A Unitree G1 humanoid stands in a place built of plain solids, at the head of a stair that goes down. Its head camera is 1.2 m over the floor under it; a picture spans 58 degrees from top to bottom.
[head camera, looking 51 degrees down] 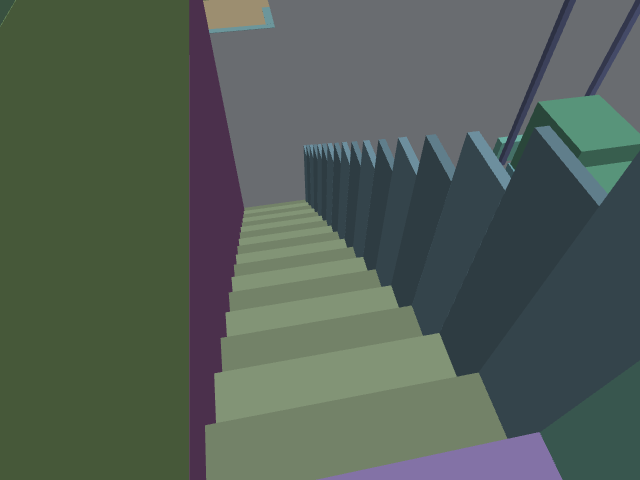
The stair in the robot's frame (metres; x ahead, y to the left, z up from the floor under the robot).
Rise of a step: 0.20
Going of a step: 0.25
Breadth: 0.90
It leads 11 degrees to the left of straight ahead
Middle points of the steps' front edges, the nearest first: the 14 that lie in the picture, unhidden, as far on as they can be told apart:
0.24 -0.13 0.00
0.48 -0.09 -0.20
0.73 -0.04 -0.40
0.97 0.01 -0.60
1.22 0.05 -0.80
1.46 0.10 -1.00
1.71 0.15 -1.19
1.95 0.19 -1.39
2.20 0.24 -1.59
2.44 0.29 -1.79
2.68 0.33 -1.99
2.93 0.38 -2.19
3.17 0.42 -2.39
3.42 0.47 -2.59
